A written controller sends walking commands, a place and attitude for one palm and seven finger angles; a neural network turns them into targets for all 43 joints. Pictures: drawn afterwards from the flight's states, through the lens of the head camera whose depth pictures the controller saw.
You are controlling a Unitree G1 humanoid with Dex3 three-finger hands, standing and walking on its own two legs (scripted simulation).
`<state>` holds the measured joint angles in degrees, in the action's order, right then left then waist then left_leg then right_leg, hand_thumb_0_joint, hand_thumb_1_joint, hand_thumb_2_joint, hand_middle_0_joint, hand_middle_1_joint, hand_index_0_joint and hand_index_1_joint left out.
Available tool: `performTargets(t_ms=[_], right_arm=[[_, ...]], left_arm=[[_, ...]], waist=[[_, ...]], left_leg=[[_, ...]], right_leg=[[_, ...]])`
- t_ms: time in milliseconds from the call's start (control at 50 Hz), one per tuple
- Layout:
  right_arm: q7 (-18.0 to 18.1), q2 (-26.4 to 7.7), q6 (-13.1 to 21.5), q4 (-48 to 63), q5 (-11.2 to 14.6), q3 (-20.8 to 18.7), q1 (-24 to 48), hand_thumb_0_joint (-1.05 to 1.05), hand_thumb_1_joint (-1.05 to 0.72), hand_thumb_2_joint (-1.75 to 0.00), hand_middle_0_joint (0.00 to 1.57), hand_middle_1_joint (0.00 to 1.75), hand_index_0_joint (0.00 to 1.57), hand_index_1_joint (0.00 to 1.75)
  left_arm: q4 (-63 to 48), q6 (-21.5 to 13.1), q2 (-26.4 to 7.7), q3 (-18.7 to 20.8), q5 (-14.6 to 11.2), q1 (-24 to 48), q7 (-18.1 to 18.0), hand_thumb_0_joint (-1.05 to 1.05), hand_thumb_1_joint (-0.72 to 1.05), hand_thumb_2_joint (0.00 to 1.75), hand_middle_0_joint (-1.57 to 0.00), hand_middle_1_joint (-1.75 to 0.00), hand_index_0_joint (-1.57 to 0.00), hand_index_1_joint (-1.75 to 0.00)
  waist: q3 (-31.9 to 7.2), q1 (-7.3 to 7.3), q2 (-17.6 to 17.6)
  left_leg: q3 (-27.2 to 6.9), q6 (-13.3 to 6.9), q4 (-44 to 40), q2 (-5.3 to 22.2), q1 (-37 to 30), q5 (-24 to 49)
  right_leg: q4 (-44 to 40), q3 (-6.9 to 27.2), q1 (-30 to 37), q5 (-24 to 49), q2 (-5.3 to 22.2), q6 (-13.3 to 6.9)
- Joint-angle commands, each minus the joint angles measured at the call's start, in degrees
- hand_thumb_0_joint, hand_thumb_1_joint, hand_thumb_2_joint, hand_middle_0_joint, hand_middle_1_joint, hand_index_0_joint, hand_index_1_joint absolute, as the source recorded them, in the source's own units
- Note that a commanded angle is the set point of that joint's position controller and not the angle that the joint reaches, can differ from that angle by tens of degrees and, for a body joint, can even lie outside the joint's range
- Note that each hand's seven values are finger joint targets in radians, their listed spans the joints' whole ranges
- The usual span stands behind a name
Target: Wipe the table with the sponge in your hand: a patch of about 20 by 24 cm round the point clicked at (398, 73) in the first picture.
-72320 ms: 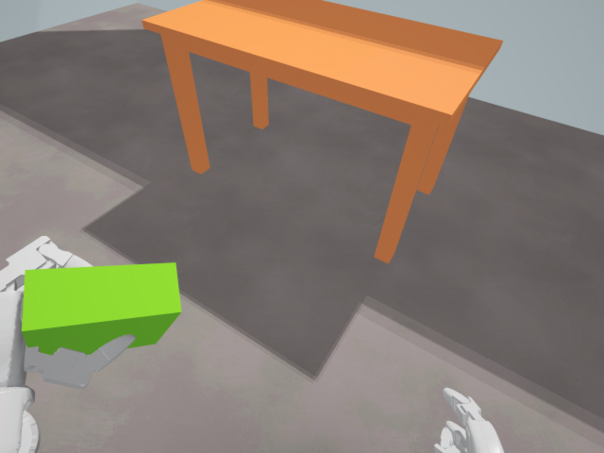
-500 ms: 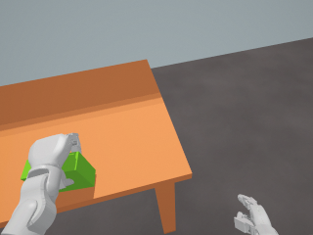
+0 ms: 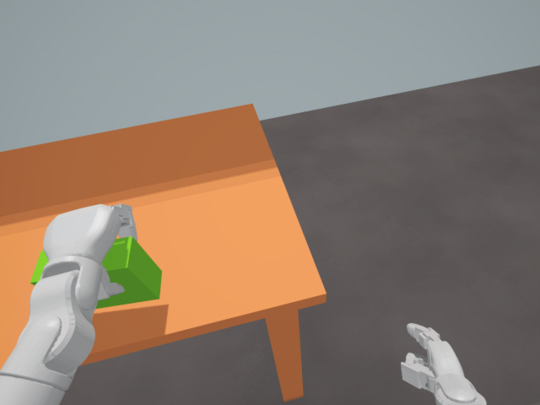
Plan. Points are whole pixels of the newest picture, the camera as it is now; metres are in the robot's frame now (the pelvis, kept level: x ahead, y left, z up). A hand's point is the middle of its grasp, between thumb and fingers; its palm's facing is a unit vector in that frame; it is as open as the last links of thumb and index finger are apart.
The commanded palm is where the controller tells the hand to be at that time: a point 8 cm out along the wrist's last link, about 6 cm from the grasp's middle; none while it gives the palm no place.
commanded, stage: lift the sponge slowly off the table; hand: left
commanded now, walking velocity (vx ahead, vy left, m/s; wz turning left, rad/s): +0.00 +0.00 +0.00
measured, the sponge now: (110, 281) +0.26 +0.30 +0.05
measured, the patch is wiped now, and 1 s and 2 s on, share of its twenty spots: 1.00 1.00 1.00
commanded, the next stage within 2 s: bring the sponge back beside the body in 0.96 s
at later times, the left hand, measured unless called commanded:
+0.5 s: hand (101, 234) +0.28 +0.28 +0.15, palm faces +0.08 -0.05 -1.00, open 9.1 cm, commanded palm +0.24 +0.28 +0.22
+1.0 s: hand (90, 218) +0.28 +0.28 +0.18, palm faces +0.10 -0.05 -0.99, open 9.1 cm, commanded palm +0.24 +0.29 +0.24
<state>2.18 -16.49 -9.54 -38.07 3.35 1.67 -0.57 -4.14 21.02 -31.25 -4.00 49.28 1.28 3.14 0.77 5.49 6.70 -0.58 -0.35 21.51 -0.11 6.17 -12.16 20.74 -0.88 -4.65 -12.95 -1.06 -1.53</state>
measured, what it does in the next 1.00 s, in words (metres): stands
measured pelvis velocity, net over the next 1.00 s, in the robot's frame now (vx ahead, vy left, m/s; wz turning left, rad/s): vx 0.00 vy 0.00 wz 0.00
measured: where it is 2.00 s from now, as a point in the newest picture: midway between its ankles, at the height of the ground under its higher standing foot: outside the picture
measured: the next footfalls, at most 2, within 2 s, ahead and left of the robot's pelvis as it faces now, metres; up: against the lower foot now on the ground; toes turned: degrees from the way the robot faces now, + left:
none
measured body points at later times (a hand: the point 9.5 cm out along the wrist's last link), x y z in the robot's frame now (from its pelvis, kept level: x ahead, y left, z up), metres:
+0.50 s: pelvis +0.00 +0.00 +0.00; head -0.01 -0.06 +0.45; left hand +0.27 +0.28 +0.20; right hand +0.24 -0.22 -0.10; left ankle +0.00 +0.12 -0.75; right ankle -0.02 -0.11 -0.75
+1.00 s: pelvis +0.00 +0.00 +0.00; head -0.01 -0.05 +0.45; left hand +0.27 +0.28 +0.23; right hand +0.24 -0.20 -0.09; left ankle +0.00 +0.12 -0.75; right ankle -0.02 -0.11 -0.75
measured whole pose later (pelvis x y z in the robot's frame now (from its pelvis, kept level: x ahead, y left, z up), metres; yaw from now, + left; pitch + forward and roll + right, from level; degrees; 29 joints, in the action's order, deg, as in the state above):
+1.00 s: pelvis +0.00 +0.00 +0.00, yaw +0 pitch -2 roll +0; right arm 1.7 -16.7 -10.4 -36.5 3.8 3.1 0.4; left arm -10.4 26.8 -36.3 -2.1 46.7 7.3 9.6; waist -0.1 5.9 7.6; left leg -0.4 -0.5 21.9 -0.5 8.0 -11.9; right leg 22.1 -0.6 -7.0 -13.2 -0.7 -1.3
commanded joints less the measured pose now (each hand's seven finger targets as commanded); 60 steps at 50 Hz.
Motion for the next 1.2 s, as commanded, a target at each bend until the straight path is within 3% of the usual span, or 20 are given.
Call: performTargets(t_ms=[0, 120, 160, 200, 260, 280, 300, 360, 420, 500, 660, 680, 700, 780, 840, 900, 960, 980, 1060, 1180], right_arm=[[0.59, -5.76, 3.2, 9.7, 0.17, -2.01, 11.56, 0.0, -0.9, -0.9, 0.2, 0.3, 0.2, 0.3], [0.54, -6.12, 2.92, 9.9, 0.34, -2.03, 11.77, 0.0, -0.9, -0.9, 0.2, 0.3, 0.2, 0.3], [0.66, -6.15, 2.9, 10.55, 0.61, -1.68, 13.37, 0.0, -0.9, -0.9, 0.2, 0.3, 0.2, 0.3], [0.82, -5.93, 3.24, 10.0, 0.66, -1.65, 12.47, 0.0, -0.9, -0.9, 0.2, 0.3, 0.2, 0.3], [0.86, -6.36, 3.31, 10.55, 0.48, -1.7, 13.09, 0.0, -0.9, -0.9, 0.2, 0.3, 0.2, 0.3], [0.83, -5.74, 3.44, 10.51, 0.48, -1.59, 12.46, 0.0, -0.9, -0.9, 0.2, 0.3, 0.2, 0.3], [0.82, -6.12, 3.28, 9.9, 0.37, -1.73, 11.97, 0.0, -0.9, -0.9, 0.2, 0.3, 0.2, 0.3], [0.54, -5.88, 3.18, 11.35, 0.48, -1.59, 13.52, 0.0, -0.9, -0.9, 0.2, 0.3, 0.2, 0.3], [0.43, -6.05, 2.82, 10.41, 0.51, -1.53, 12.35, 0.0, -0.9, -0.9, 0.2, 0.3, 0.2, 0.3], [0.6, -6.08, 3.02, 10.61, 0.47, -1.41, 12.44, 0.0, -0.9, -0.9, 0.2, 0.3, 0.2, 0.3], [0.97, -5.91, 3.06, 11.22, 0.78, -0.87, 14.05, 0.0, -0.9, -0.9, 0.2, 0.3, 0.2, 0.3], [0.99, -5.41, 3.33, 11.24, 0.69, -0.69, 13.09, 0.0, -0.9, -0.9, 0.2, 0.3, 0.2, 0.3], [0.94, -5.89, 3.26, 10.48, 0.59, -0.94, 12.6, 0.0, -0.9, -0.9, 0.2, 0.3, 0.2, 0.3], [0.74, -5.61, 3.15, 11.05, 0.61, -0.53, 13.12, 0.0, -0.9, -0.9, 0.2, 0.3, 0.2, 0.3], [0.37, -6.14, 2.44, 10.82, 0.38, -0.89, 13.15, 0.0, -0.9, -0.9, 0.2, 0.3, 0.2, 0.3], [-0.08, -5.79, 2.32, 11.4, 0.5, -0.67, 13.19, 0.0, -0.9, -0.9, 0.2, 0.3, 0.2, 0.3], [-0.04, -6.16, 1.94, 12.09, 0.86, -0.49, 14.52, 0.0, -0.9, -0.9, 0.2, 0.3, 0.2, 0.3], [0.09, -5.99, 2.03, 12.08, 0.85, -0.38, 13.33, 0.0, -0.9, -0.9, 0.2, 0.3, 0.2, 0.3], [0.44, -6.01, 2.63, 12.42, 0.84, -0.58, 14.1, 0.0, -0.9, -0.9, 0.2, 0.3, 0.2, 0.3], [0.43, -5.36, 2.94, 12.25, 0.37, -0.56, 12.34, 0.0, -0.9, -0.9, 0.2, 0.3, 0.2, 0.3]], left_arm=[[-12.32, -0.62, -14.19, 9.7, 1.64, 16.47, -2.48, 0.0, 0.1, 1.3, -1.2, -1.6, -1.2, -1.6], [-12.06, 0.73, -15.77, 10.83, 1.22, 16.16, -1.94, 0.0, 0.1, 1.3, -1.2, -1.6, -1.2, -1.6], [-12.83, 1.52, -16.72, 11.27, 1.44, 17.68, -1.64, 0.0, 0.1, 1.3, -1.2, -1.6, -1.2, -1.6], [-11.72, 1.46, -14.54, 8.73, 1.22, 20.0, -1.31, 0.0, 0.1, 1.3, -1.2, -1.6, -1.2, -1.6], [-13.43, 1.46, -18.6, 12.34, 1.27, 18.88, -0.94, 0.0, 0.1, 1.3, -1.2, -1.6, -1.2, -1.6], [-13.7, 1.18, -16.77, 10.83, 1.08, 19.52, -0.78, 0.0, 0.1, 1.3, -1.2, -1.6, -1.2, -1.6], [-12.01, 1.21, -18.42, 12.64, 1.06, 18.25, -0.69, 0.0, 0.1, 1.3, -1.2, -1.6, -1.2, -1.6], [-15.83, 1.66, -17.89, 12.47, 0.46, 16.65, -0.04, 0.0, 0.1, 1.3, -1.2, -1.6, -1.2, -1.6], [-13.75, 2.63, -16.64, 10.84, 0.37, 17.77, 0.49, 0.0, 0.1, 1.3, -1.2, -1.6, -1.2, -1.6], [-14.29, 3.26, -18.99, 12.71, 0.2, 18.25, 0.97, 0.0, 0.1, 1.3, -1.2, -1.6, -1.2, -1.6], [-16.46, 3.38, -20.08, 12.05, 0.42, 23.27, 2.35, 0.0, 0.1, 1.3, -1.2, -1.6, -1.2, -1.6], [-16.4, 3.23, -17.34, 9.51, 0.23, 24.66, 2.49, 0.0, 0.1, 1.3, -1.2, -1.6, -1.2, -1.6], [-15.14, 3.12, -19.27, 11.06, 0.44, 24.69, 2.42, 0.0, 0.1, 1.3, -1.2, -1.6, -1.2, -1.6], [-15.62, 4.02, -19.11, 10.75, 0.46, 25.6, 2.76, 0.0, 0.1, 1.3, -1.2, -1.6, -1.2, -1.6], [-15.57, 4.54, -22.02, 13.36, 0.26, 24.08, 3.17, 0.0, 0.1, 1.3, -1.2, -1.6, -1.2, -1.6], [-15.03, 5.58, -19.4, 12.1, -0.56, 20.06, 3.93, 0.0, 0.1, 1.3, -1.2, -1.6, -1.2, -1.6], [-15.43, 6.36, -20.08, 12.41, -0.66, 19.75, 4.87, 0.0, 0.1, 1.3, -1.2, -1.6, -1.2, -1.6], [-15.95, 6.21, -18.6, 10.56, -0.72, 21.25, 5.05, 0.0, 0.1, 1.3, -1.2, -1.6, -1.2, -1.6], [-17.77, 4.74, -21.25, 13.03, -0.4, 21.44, 4.91, 0.0, 0.1, 1.3, -1.2, -1.6, -1.2, -1.6], [-20.3, 2.21, -19.99, 13.32, -0.69, 18.8, 3.17, 0.0, 0.1, 1.3, -1.2, -1.6, -1.2, -1.6]], waist=[[-12.78, -0.09, -2.61], [-12.03, 0.16, -4.23], [-11.71, 0.32, -2.51], [-11.49, -0.51, -3.72], [-14.08, 0.61, -2.48], [-14.61, 0.15, -3.94], [-13.49, 0.34, -4.65], [-14.73, 0.93, -1.76], [-12.23, 0.17, -3.74], [-13.18, 0.35, -5.19], [-14.26, 0.19, -1.78], [-14.25, -0.22, -2.83], [-14.0, -0.1, -2.52], [-15.6, 0.4, -3.22], [-16.07, 1.31, -2.39], [-14.91, 1.24, -3.57], [-13.68, 0.96, -3.61], [-14.32, 0.4, -4.34], [-14.98, 0.71, -3.3], [-14.56, 0.95, -2.49]], left_leg=[[-0.97, -2.79, -1.83, -1.81, -1.8, 14.72], [-1.04, -2.79, -1.97, -1.78, -0.72, 13.64], [-1.35, -2.74, -2.22, -1.96, -0.59, 13.04], [-0.92, -2.78, -2.11, -1.84, -0.83, 12.49], [-1.36, -2.89, -1.71, -2.13, -1.42, 14.29], [-0.91, -2.93, -1.37, -2.08, -1.15, 14.56], [-1.13, -2.9, -1.34, -1.94, -0.77, 14.82], [-1.36, -2.88, -1.1, -2.18, -1.42, 15.92], [-1.07, -2.64, -1.28, -1.77, -0.38, 15.26], [-1.22, -2.83, -0.79, -1.83, -0.38, 15.45], [-1.73, -2.73, -1.29, -1.94, -1.41, 14.93], [-1.19, -2.71, -1.16, -1.85, -1.35, 14.95], [-1.63, -2.56, -1.42, -1.68, -1.43, 15.11], [-1.57, -2.47, -1.53, -1.74, -0.91, 15.54], [-1.71, -2.53, -1.22, -1.91, -0.51, 17.19], [-1.65, -2.39, -1.06, -1.54, 0.33, 16.85], [-1.86, -2.47, -1.21, -1.47, 1.0, 15.1], [-1.29, -2.54, -0.89, -1.45, 0.73, 15.05], [-2.0, -2.79, -0.89, -1.62, -0.3, 14.52], [-1.78, -2.46, -1.07, -1.42, -0.3, 14.64]], right_leg=[[-1.98, 3.09, 4.55, 14.12, -1.04, -2.42], [-1.99, 3.24, 4.3, 13.31, -0.85, -2.14], [-2.14, 4.69, 3.76, 12.15, -1.18, -2.63], [-2.29, 3.16, 3.29, 11.59, -0.82, -2.09], [-1.61, 4.84, 4.97, 14.24, -1.08, -2.57], [-1.15, 3.55, 5.67, 14.75, -0.6, -2.08], [-1.26, 3.79, 5.18, 15.08, -0.76, -2.18], [-0.88, 5.19, 5.44, 16.77, -0.98, -2.53], [-1.06, 3.48, 4.0, 15.95, -0.65, -2.04], [-0.74, 4.05, 4.33, 16.44, -0.56, -2.01], [-1.28, 4.68, 3.68, 14.54, -1.03, -2.54], [-0.99, 3.08, 4.01, 14.4, -0.46, -2.04], [-1.25, 3.34, 3.7, 14.5, -0.67, -2.28], [-0.6, 3.17, 5.06, 15.06, -0.42, -2.32], [-0.31, 3.78, 5.73, 17.56, -0.33, -2.41], [0.07, 3.29, 4.88, 17.07, -0.34, -2.24], [-0.22, 4.29, 3.16, 15.26, -0.82, -2.39], [0.2, 3.04, 3.56, 14.94, -0.27, -1.93], [-0.42, 4.31, 3.14, 14.22, -0.92, -2.32], [-0.01, 2.88, 4.02, 13.25, -0.56, -2.18]])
